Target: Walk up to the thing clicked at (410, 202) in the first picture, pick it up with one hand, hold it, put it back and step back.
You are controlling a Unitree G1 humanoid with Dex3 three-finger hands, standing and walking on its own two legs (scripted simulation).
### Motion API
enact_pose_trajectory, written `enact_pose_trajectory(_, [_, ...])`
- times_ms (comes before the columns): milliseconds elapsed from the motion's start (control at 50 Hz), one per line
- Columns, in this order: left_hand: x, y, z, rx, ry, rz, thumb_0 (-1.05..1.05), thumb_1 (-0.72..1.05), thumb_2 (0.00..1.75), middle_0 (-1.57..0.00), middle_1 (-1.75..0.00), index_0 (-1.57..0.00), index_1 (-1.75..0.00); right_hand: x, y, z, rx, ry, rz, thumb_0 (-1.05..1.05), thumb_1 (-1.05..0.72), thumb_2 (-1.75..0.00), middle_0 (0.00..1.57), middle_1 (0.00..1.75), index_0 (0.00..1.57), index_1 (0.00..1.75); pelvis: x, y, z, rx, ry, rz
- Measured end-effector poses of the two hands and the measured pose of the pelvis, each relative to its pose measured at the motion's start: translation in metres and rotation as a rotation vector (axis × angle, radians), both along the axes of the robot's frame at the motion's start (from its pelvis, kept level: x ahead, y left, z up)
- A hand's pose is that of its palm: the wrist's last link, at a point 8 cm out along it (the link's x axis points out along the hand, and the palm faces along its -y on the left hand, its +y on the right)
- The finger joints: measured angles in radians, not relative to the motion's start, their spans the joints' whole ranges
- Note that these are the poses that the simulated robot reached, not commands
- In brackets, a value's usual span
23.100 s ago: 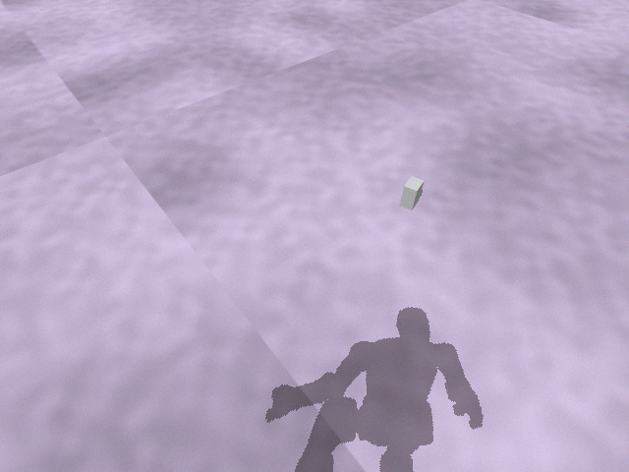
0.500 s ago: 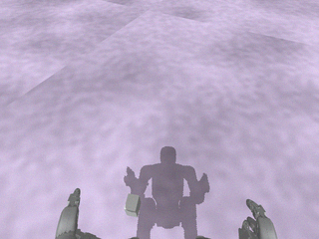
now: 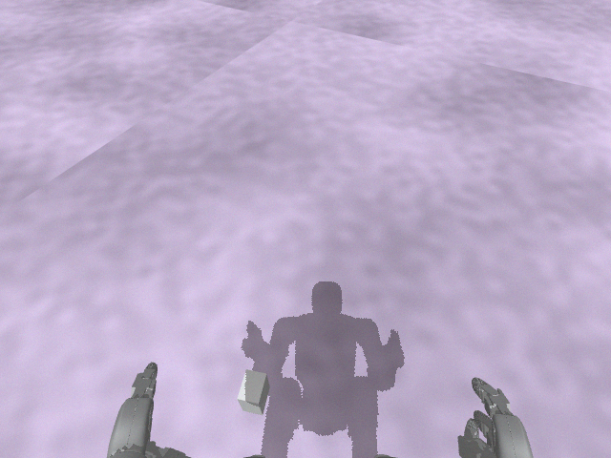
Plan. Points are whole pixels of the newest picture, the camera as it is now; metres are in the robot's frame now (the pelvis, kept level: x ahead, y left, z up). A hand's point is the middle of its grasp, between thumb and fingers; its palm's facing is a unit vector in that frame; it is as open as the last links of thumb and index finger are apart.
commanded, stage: home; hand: left
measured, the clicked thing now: (254, 392) +0.40 +0.18 -0.66
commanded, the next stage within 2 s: stand in 1.12 s
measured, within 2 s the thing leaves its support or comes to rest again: neither
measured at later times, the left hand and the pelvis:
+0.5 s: hand (183, 443) +0.16 +0.18 -0.06, palm faces +0.10 -0.96 -0.28, open 17.2 cm; pelvis -0.01 +0.00 +0.00, yaw +0 degrees
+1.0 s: hand (180, 434) +0.17 +0.18 -0.06, palm faces +0.10 -0.95 -0.28, open 17.1 cm; pelvis +0.00 +0.00 +0.00, yaw +0 degrees
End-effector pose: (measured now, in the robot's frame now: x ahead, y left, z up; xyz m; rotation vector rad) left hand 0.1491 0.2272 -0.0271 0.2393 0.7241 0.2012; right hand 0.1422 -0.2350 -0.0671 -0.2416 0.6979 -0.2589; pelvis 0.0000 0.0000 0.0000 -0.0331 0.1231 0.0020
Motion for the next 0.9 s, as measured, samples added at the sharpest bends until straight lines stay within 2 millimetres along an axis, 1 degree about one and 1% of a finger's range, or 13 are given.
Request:
enact_pose_trajectory(180, [-0.005, -0.003, -0.002, 0.0, 0.01, -0.003, -0.01, -0.51, 0.07, -0.06, -0.06, -0.06, -0.06, -0.008, -0.005, -0.002, -0.002, 0.009, -0.011, 0.01, -0.9, -0.9, 0.21, 0.3, 0.2, 0.3, -0.003, -0.002, 0.0, 0.003, -0.003, -0.002])
enact_pose_trajectory(540, [-0.011, -0.003, -0.002, -0.006, 0.009, 0.003, -0.01, -0.49, 0.08, -0.07, -0.06, -0.06, -0.07, -0.003, 0.0, 0.003, 0.004, -0.034, 0.009, 0.01, -0.9, -0.9, 0.21, 0.3, 0.2, 0.3, -0.009, -0.003, 0.0, 0.005, -0.013, -0.002])
enact_pose_trajectory(900, [-0.005, 0.0, -0.002, -0.004, 0.004, 0.004, -0.01, -0.48, 0.09, -0.07, -0.06, -0.06, -0.07, 0.0, 0.002, 0.0, -0.003, -0.017, 0.005, 0.01, -0.9, -0.9, 0.21, 0.3, 0.2, 0.3, -0.003, 0.0, 0.0, 0.002, -0.004, -0.003])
